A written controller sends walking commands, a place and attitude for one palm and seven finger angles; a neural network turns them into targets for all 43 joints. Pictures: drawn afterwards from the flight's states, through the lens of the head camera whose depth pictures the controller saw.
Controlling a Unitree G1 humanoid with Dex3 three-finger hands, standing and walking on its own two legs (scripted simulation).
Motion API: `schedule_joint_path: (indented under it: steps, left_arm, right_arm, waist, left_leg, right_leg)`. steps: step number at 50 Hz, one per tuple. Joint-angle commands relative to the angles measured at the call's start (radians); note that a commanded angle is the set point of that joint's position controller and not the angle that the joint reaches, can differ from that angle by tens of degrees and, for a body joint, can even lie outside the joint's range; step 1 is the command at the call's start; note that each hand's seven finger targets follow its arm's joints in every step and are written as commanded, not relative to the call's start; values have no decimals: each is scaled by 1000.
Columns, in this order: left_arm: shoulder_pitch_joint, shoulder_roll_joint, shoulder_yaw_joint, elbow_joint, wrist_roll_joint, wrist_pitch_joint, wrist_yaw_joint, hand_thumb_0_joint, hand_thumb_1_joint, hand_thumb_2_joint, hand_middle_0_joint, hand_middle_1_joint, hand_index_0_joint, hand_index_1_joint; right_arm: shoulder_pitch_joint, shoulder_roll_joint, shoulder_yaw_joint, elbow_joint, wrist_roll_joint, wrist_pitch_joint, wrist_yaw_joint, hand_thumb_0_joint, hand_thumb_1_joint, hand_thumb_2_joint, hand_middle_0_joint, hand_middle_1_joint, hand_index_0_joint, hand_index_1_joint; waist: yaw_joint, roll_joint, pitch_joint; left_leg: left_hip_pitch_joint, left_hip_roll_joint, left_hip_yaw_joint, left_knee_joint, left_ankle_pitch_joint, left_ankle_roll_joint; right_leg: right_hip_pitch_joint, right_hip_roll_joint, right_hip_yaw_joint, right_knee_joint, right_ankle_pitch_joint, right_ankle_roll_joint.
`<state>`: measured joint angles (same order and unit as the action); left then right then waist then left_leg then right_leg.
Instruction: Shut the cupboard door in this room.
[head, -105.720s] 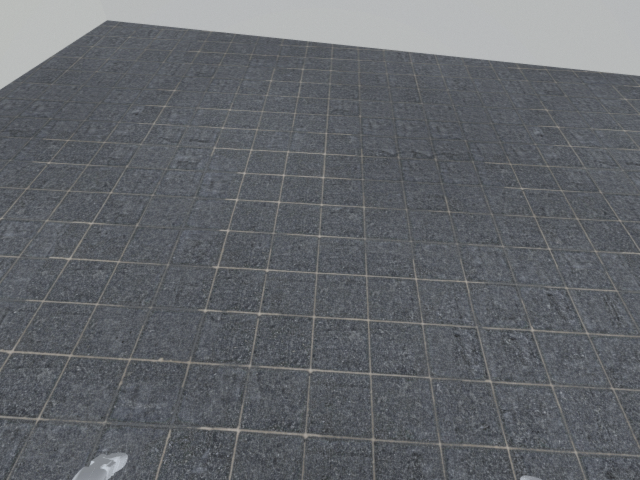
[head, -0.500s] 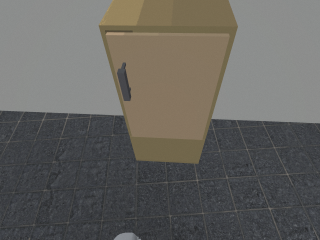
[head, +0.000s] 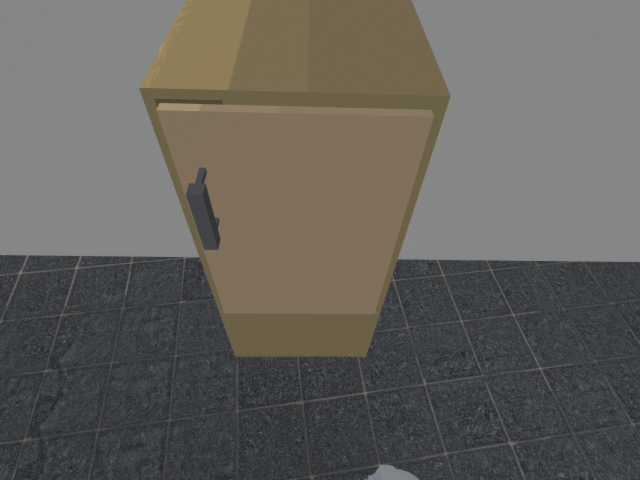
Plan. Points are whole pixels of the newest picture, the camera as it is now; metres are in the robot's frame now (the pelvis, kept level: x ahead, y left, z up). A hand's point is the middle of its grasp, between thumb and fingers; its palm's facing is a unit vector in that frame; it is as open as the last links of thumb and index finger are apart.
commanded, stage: come to a stop and stand still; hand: left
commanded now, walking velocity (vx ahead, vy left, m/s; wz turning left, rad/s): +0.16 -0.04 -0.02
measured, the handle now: (207, 209) +0.52 +0.21 -0.01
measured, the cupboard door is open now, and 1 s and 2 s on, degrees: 0 0 0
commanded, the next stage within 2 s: look again from close up in 1.06 s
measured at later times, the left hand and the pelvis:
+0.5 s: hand out of the picture +0.12 +0.16 -0.16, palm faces +0.07 -0.96 -0.26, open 7.3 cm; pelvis +0.07 -0.03 +0.00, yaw +1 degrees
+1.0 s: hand out of the picture +0.06 +0.20 -0.17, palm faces +0.01 -0.98 -0.21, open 7.4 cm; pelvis +0.04 +0.02 +0.00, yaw -1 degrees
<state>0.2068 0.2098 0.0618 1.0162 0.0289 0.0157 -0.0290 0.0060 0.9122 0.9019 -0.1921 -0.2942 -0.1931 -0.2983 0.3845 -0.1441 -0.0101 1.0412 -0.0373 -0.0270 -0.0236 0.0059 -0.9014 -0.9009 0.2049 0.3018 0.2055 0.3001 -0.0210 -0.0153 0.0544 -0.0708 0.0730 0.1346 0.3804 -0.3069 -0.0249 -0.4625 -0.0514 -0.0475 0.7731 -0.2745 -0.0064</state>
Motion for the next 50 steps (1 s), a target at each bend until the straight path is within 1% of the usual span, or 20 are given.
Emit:
schedule_joint_path:
  steps: [1, 2, 3, 4, 5, 7, 10, 16, 22, 26, 29, 30, 32, 34, 36, 40, 44, 46, 48, 50]
  left_arm:
    - [8, 20, 1, -51, -5, -25, 1, 0, 900, 900, -200, -300, -200, -300]
    - [73, 36, 6, -25, -4, -33, 3, 0, 900, 900, -200, -300, -200, -300]
    - [167, 84, 18, 5, -2, -45, 9, 0, 900, 900, -200, -300, -200, -300]
    - [269, 176, 36, 36, 5, -60, 24, 0, 900, 900, -200, -300, -200, -300]
    - [281, 207, 35, 42, -10, -60, 33, 0, 900, 900, -200, -300, -200, -300]
    - [119, 133, 8, 14, -11, -63, 50, 0, 900, 900, -200, -300, -200, -300]
    - [41, 95, -5, -6, -9, -54, 66, 0, 900, 900, -200, -300, -200, -300]
    - [57, 119, 14, -11, -9, -34, 78, 0, 900, 900, -200, -300, -200, -300]
    - [31, 132, 21, -45, -1, -23, 81, 0, 900, 900, -200, -300, -200, -300]
    - [37, 155, 29, -59, 10, -19, 75, 0, 900, 900, -200, -300, -200, -300]
    - [29, 162, 28, -44, 3, -14, 69, 0, 900, 900, -200, -300, -200, -300]
    - [24, 143, 24, -47, -4, -11, 69, 0, 900, 900, -200, -300, -200, -300]
    - [72, 54, -2, -54, -17, 1, 66, 0, 900, 900, -200, -300, -200, -300]
    - [52, 44, -4, -62, -9, 9, 60, 0, 900, 900, -200, -300, -200, -300]
    - [30, 67, -6, -29, -10, 23, 58, 0, 900, 900, -200, -300, -200, -300]
    - [69, 61, -14, 0, -14, 14, 50, 0, 900, 900, -200, -300, -200, -300]
    - [99, 90, -24, 37, -11, -14, 55, 0, 900, 900, -200, -300, -200, -300]
    - [74, 91, -29, 41, -14, -18, 56, 0, 900, 900, -200, -300, -200, -300]
    - [70, 66, -35, 52, -18, -24, 59, 0, 900, 900, -200, -300, -200, -300]
    - [67, 62, -39, 55, -18, -23, 59, 0, 900, 900, -200, -300, -200, -300]
  right_arm:
    - [18, -182, -49, -21, 6, -3, -7, 0, -900, -900, 200, 300, 200, 300]
    - [13, -176, -47, -17, 10, 0, -4, 0, -900, -900, 200, 300, 200, 300]
    - [12, -153, -43, -16, 20, -4, 2, 0, -900, -900, 200, 300, 200, 300]
    - [21, -94, -31, -32, 30, -9, 12, 0, -900, -900, 200, 300, 200, 300]
    - [10, -90, -31, -51, 33, 3, 5, 0, -900, -900, 200, 300, 200, 300]
    - [11, -83, -30, -16, 32, 18, -5, 0, -900, -900, 200, 300, 200, 300]
    - [-1, -51, -21, 15, 41, 43, -10, 0, -900, -900, 200, 300, 200, 300]
    - [-87, -101, -48, -30, 26, 91, 3, 0, -900, -900, 200, 300, 200, 300]
    - [-177, -124, -61, -86, 24, 98, 15, 0, -900, -900, 200, 300, 200, 300]
    - [-204, -115, -53, -109, 30, 75, 17, 0, -900, -900, 200, 300, 200, 300]
    - [-154, -112, -44, -89, 31, 56, 14, 0, -900, -900, 200, 300, 200, 300]
    - [-113, -130, -44, -76, 30, 44, 13, 0, -900, -900, 200, 300, 200, 300]
    - [-155, -241, -56, -97, 18, 31, 3, 0, -900, -900, 200, 300, 200, 300]
    - [-221, -226, -41, -117, 8, 39, -10, 0, -900, -900, 200, 300, 200, 300]
    - [-230, -193, -29, -94, 12, 29, -20, 0, -900, -900, 200, 300, 200, 300]
    - [-209, -184, -25, -76, 21, 26, -26, 0, -900, -900, 200, 300, 200, 300]
    - [-166, -144, -26, -49, 40, 20, -17, 0, -900, -900, 200, 300, 200, 300]
    - [-134, -134, -24, -32, 37, 17, -11, 0, -900, -900, 200, 300, 200, 300]
    - [-126, -140, -23, -7, 33, 19, -11, 0, -900, -900, 200, 300, 200, 300]
    - [-117, -139, -18, 12, 32, 16, -9, 0, -900, -900, 200, 300, 200, 300]
  waist:
    - [16, 170, 28]
    - [46, 113, -3]
    - [91, 27, -55]
    - [124, -214, -120]
    - [110, -257, -124]
    - [46, -168, -68]
    - [19, -62, -83]
    - [39, -77, -108]
    - [36, -130, -79]
    - [49, -158, -106]
    - [24, -175, -124]
    - [8, -119, -144]
    - [38, 225, -137]
    - [56, 142, -26]
    - [44, 264, -14]
    - [55, 188, -48]
    - [36, 14, -71]
    - [18, 11, -80]
    - [15, -113, -72]
    - [17, -84, -36]
  left_leg:
    - [-114, 203, -93, -47, 258, 138]
    - [-137, 158, -66, 30, 237, 112]
    - [-224, 104, -27, 174, 190, 78]
    - [-388, -16, 49, 389, -54, 32]
    - [-407, -42, -16, 583, -361, 22]
    - [-357, 10, -131, 634, -243, 12]
    - [-293, 8, -138, 573, -185, -5]
    - [-391, -49, -151, 661, -113, -39]
    - [-394, -46, -170, 649, -91, -43]
    - [-305, -53, -132, 410, -123, -28]
    - [-135, -67, -99, 112, 51, -21]
    - [-49, -45, -111, -7, 165, -13]
    - [-36, 223, -349, -56, 490, 98]
    - [-216, 232, -291, -89, 397, 159]
    - [-159, 172, -270, -92, 545, 149]
    - [-81, 137, -219, -44, 570, 143]
    - [-96, 32, -178, 15, 314, 55]
    - [-68, 20, -174, -11, 305, 40]
    - [-44, 29, -164, -16, 248, 36]
    - [-51, 32, -166, -49, 210, 38]
  right_leg:
    - [171, 36, -61, -178, 58, -6]
    - [276, 57, -72, -257, 105, -11]
    - [442, 1, 19, -319, 118, -31]
    - [587, -202, 290, -405, 179, -106]
    - [522, -354, 435, -516, 265, -192]
    - [370, -305, 332, -495, 554, -181]
    - [315, -266, 164, -406, 902, -170]
    - [372, -284, 149, -407, 912, -173]
    - [305, -283, 146, -434, 674, -190]
    - [324, -264, 169, -413, 568, -194]
    - [281, -206, 144, -349, 445, -127]
    - [259, -169, 121, -299, 367, -86]
    - [153, -19, 1, -191, -86, 12]
    - [206, -6, 24, -105, -179, 13]
    - [178, 8, 49, -49, -155, 15]
    - [218, 14, 53, -155, -86, 12]
    - [329, -53, 149, -403, 294, -15]
    - [323, -69, 141, -387, 316, -20]
    - [302, -58, 141, -411, 261, -19]
    - [282, -50, 139, -433, 181, -15]
